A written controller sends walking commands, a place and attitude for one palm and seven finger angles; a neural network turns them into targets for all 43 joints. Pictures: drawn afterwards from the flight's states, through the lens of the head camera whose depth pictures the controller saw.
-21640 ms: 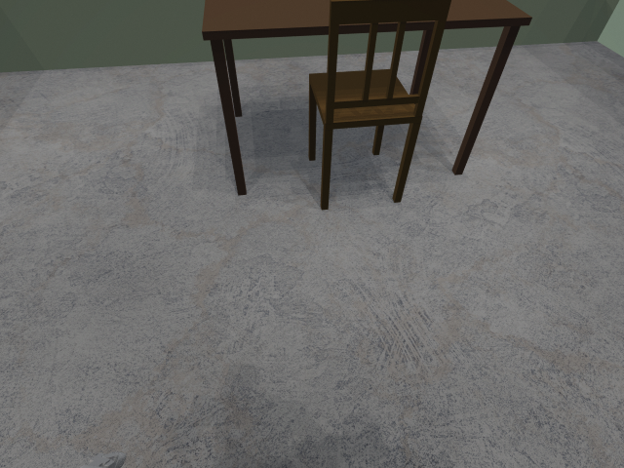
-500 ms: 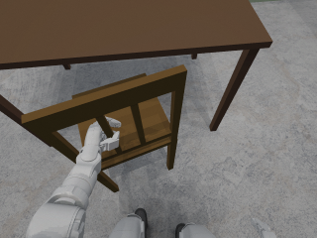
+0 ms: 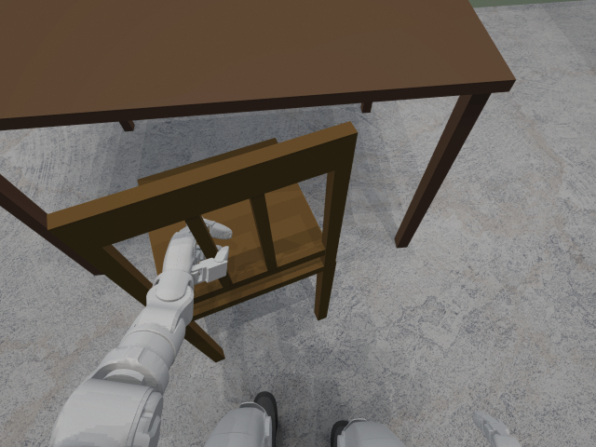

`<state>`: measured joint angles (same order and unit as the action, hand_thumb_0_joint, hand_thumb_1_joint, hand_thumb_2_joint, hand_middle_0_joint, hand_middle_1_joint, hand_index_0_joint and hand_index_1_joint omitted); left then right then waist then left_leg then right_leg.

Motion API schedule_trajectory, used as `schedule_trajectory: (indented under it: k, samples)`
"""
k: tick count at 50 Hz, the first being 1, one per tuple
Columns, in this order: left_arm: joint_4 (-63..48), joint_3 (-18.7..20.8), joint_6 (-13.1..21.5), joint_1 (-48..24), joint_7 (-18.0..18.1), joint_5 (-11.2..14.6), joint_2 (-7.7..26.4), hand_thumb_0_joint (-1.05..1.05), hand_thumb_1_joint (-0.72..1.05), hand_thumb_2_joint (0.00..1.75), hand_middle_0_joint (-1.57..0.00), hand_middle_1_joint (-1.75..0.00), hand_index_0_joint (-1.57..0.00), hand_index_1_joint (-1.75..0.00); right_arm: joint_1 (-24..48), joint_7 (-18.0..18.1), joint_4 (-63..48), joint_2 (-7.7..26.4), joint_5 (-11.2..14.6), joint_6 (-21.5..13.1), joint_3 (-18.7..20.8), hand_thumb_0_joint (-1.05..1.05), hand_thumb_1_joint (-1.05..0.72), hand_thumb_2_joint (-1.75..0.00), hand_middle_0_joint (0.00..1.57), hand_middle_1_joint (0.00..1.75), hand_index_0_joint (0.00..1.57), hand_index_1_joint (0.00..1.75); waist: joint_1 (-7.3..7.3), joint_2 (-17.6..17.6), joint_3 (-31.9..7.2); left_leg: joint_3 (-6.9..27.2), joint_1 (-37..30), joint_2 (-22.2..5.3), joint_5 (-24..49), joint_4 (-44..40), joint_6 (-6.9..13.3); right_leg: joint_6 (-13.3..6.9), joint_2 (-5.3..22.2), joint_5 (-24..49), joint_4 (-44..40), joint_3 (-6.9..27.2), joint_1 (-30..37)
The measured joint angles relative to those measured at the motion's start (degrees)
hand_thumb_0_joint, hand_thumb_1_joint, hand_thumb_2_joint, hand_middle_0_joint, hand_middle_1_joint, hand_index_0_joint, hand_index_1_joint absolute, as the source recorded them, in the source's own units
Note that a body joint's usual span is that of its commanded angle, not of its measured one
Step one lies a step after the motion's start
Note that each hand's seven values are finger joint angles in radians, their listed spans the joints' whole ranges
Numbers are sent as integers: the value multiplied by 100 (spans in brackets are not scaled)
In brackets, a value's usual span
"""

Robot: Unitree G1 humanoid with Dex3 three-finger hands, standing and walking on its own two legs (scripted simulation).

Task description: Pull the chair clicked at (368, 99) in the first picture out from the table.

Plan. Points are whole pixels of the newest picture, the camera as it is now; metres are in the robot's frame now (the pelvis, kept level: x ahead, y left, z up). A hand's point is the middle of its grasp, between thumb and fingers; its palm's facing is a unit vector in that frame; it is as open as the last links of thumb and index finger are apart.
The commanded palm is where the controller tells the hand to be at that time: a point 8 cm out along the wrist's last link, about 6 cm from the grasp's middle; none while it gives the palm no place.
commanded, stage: step backward, pulling the chair out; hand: left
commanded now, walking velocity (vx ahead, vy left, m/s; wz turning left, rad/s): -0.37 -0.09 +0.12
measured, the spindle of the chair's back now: (211, 253) +0.40 +0.15 -0.09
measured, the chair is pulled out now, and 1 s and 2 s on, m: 0.14 0.15 0.16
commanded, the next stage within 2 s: none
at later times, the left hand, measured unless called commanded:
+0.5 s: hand (220, 265) +0.37 +0.13 -0.06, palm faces -0.02 -0.98 -0.21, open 5.2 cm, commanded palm +0.37 +0.18 -0.05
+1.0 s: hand (220, 266) +0.37 +0.13 -0.06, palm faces -0.03 -0.98 -0.22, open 5.3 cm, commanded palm +0.36 +0.18 -0.05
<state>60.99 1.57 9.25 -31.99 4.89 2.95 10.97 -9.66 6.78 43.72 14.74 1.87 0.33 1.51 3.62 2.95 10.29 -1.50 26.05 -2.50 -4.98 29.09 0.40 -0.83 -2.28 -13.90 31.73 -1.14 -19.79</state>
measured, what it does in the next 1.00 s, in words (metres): stands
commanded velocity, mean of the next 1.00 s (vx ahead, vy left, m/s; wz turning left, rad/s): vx -0.38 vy -0.01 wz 0.11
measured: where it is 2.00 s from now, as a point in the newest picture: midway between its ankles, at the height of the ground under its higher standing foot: outside the picture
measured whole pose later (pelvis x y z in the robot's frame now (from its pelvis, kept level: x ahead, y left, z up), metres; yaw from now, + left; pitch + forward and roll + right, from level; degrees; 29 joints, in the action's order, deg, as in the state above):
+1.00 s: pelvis +0.00 +0.00 +0.00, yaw +1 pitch +1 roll -1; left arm 62.4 0.8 9.1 -32.3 4.6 2.8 10.4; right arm -10.4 6.9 44.6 15.2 1.9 -0.3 1.3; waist 3.7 3.3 10.4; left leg -1.1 25.5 -2.0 -5.6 30.4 0.5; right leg -0.7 -1.8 -15.0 33.4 -1.6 -19.1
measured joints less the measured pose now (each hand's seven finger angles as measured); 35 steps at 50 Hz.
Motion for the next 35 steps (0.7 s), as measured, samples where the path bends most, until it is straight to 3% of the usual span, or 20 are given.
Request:
schedule_trajectory:
  k: [8,15,24,35]
  samples:
    - [-42,101,-51,-69,-18,96,18,2,69,75,-17,-111,-50,-145,51,-71,-57,-126,-23,-91,-43,1,-90,-90,20,30,20,30,-49,104,138,52,0,-83,59,-38,-65,-75,-89,70,-73,-42,16]
    - [-41,193,10,52,-4,113,39,2,68,76,-18,-110,-50,-145,46,-49,-19,-105,31,-94,-64,1,-90,-90,20,30,20,30,5,176,141,98,-29,-148,12,11,-148,-119,-156,76,-129,-76,98]
    - [64,-37,49,64,-33,-19,-46,1,69,74,-17,-111,-50,-145,-2,44,59,98,28,-21,1,1,-90,-90,20,30,20,30,-4,47,13,59,-94,15,-77,68,-32,-6,10,-79,25,-58,138]
    - [65,18,-60,-94,-36,63,-33,2,69,74,-16,-111,-50,-145,102,-54,-58,-147,-15,-152,-75,1,-90,-90,20,30,20,30,-77,100,86,81,-21,-53,20,16,-58,-62,-60,24,-31,-74,58]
